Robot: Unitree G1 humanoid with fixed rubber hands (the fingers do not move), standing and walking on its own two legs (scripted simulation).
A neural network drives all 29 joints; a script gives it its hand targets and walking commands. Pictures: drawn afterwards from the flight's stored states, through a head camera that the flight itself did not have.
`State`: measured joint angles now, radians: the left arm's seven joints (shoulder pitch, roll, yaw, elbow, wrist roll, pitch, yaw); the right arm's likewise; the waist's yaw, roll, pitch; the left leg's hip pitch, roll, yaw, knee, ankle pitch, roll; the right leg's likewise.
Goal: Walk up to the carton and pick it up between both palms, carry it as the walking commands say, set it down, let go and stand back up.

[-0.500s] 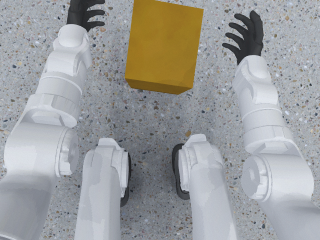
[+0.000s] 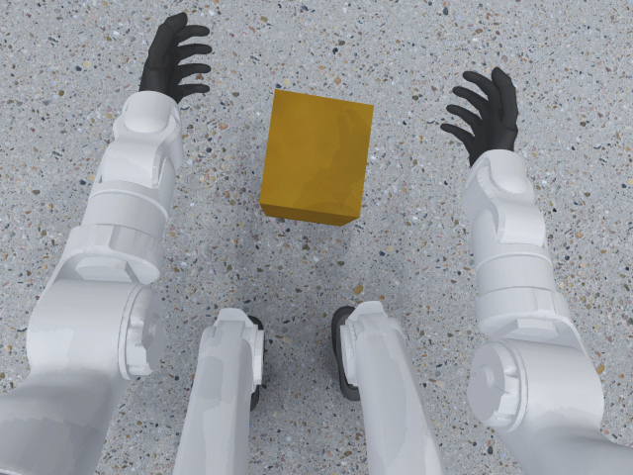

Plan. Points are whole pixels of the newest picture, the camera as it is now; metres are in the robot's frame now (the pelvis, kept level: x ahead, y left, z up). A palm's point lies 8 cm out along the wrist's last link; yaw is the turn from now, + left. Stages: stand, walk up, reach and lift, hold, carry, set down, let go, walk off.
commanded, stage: set down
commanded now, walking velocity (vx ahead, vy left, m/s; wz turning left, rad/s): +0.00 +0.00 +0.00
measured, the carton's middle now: (312, 167) +0.53 -0.04 -0.44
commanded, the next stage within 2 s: let go in 0.44 s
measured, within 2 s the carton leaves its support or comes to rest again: neither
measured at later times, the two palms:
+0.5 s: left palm (116, 35) +0.53 +0.15 +0.01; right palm (562, 115) +0.47 -0.21 +0.01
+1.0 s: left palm out of the picture +0.37 +0.19 +0.10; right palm out of the picture +0.34 -0.25 +0.11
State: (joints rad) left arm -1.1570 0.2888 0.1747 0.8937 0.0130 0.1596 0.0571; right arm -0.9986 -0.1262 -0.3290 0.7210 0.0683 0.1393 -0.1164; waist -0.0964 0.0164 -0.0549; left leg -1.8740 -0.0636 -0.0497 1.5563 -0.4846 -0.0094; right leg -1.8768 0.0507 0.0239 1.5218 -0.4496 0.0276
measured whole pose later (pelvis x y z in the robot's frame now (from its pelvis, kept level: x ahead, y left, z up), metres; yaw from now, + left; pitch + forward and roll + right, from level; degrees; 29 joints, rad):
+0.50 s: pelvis +0.03 +0.00 +0.12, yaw +1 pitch +44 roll -1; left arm -1.06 0.20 0.30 0.93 0.16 0.10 0.01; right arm -0.89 -0.06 -0.42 0.74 -0.10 0.08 -0.05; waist -0.09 0.02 -0.09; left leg -1.47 -0.06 -0.07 1.02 -0.31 -0.01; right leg -1.47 0.04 0.03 0.98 -0.28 0.02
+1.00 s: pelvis +0.08 -0.02 +0.19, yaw +1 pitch +24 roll +0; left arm -0.22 0.14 0.15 0.56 0.08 0.04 0.03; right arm -0.13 -0.18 -0.12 0.51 -0.02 0.03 0.09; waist -0.05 -0.01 -0.07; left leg -0.81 -0.03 -0.08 0.66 -0.28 -0.02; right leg -0.83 0.05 0.05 0.67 -0.26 -0.02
